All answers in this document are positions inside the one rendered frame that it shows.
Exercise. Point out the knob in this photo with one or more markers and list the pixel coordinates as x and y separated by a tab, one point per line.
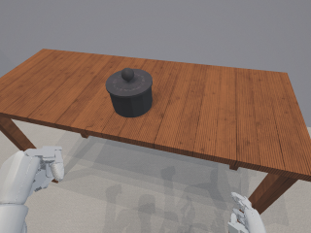
127	74

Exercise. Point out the lid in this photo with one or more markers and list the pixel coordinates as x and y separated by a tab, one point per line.
140	84

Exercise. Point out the left robot forearm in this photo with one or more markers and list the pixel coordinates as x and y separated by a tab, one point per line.
12	218

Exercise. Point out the pot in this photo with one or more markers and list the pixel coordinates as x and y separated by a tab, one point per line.
134	106

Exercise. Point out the robot left hand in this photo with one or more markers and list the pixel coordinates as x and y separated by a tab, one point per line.
28	171

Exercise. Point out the robot right hand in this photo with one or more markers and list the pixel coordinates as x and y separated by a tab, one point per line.
250	221

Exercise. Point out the table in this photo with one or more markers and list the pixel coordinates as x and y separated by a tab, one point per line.
241	117

